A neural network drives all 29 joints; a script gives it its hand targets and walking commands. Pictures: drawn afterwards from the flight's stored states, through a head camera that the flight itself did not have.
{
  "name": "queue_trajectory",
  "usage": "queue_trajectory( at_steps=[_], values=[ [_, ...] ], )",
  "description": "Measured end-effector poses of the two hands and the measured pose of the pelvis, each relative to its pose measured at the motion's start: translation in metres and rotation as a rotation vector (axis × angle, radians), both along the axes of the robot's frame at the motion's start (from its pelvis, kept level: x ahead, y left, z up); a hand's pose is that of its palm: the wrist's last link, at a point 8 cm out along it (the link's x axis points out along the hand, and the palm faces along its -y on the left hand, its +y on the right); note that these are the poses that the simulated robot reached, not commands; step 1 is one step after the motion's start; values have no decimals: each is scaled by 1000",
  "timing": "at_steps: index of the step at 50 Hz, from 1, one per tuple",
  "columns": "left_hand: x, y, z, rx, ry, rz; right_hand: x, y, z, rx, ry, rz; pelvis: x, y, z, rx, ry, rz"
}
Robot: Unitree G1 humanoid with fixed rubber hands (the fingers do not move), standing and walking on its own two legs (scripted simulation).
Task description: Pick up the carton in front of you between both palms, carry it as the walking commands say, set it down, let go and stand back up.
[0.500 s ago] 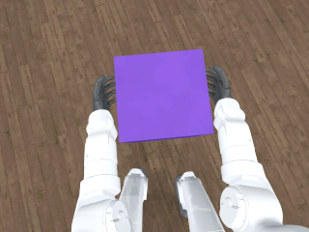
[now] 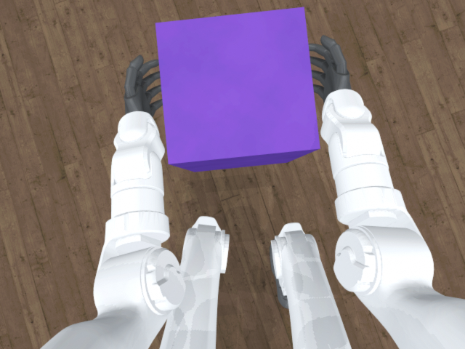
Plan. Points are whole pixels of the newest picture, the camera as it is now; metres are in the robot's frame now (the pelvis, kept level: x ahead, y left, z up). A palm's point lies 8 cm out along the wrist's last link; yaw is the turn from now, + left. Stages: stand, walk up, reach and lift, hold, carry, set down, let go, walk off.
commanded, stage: set down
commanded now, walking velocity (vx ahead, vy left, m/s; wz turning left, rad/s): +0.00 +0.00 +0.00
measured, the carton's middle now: (236, 108) +0.49 +0.04 -0.18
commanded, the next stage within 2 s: none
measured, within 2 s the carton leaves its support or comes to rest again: rests again in 1.78 s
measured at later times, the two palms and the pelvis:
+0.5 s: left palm (161, 118) +0.49 +0.20 -0.25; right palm (303, 95) +0.54 -0.09 -0.25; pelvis -0.02 +0.01 -0.11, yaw -1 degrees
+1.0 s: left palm (166, 122) +0.50 +0.21 -0.32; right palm (294, 100) +0.56 -0.09 -0.32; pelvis -0.01 +0.00 -0.15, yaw +0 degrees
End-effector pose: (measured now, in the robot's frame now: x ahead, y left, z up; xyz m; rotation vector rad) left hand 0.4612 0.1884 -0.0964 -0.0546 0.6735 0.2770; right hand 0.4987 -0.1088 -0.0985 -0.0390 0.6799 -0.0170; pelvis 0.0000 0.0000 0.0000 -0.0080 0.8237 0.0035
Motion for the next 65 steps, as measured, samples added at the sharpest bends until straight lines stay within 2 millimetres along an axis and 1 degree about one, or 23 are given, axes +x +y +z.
queue_trajectory(
  at_steps=[7, 19, 30, 34, 38, 44, 53, 65],
  values=[
    [8, 3, -43, -3, 11, 7, 13, 4, -40, -13, 9, 15, -10, 4, -33, -4, 6, -5],
    [22, 10, -118, 6, 34, 18, 34, 11, -112, -32, 27, 50, -22, 6, -82, -2, -2, -10],
    [36, 16, -189, 15, 53, 27, 53, 18, -185, -42, 44, 81, -22, 4, -125, 10, -42, -21],
    [39, 17, -205, 22, 66, 25, 57, 19, -204, -34, 55, 86, -18, 4, -135, 19, -70, -39],
    [43, 18, -210, 16, 65, 28, 61, 19, -214, -36, 54, 101, -13, 3, -142, 29, -83, -38],
    [43, 20, -214, 10, 68, 26, 64, 21, -217, -34, 58, 110, -10, -1, -149, 32, -87, -39],
    [33, 19, -226, 0, 91, -2, 54, 17, -228, -38, 78, 111, -16, -3, -156, 33, -135, -39],
    [33, 24, -231, -9, 92, -31, 55, 18, -229, -21, 71, 130, -22, -2, -163, 36, -192, -41]
  ],
)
